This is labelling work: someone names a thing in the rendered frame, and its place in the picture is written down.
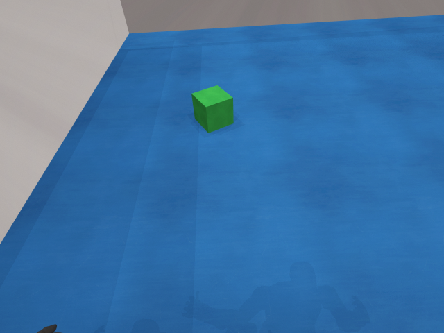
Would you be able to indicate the carton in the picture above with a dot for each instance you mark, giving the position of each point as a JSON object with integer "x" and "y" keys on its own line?
{"x": 213, "y": 108}

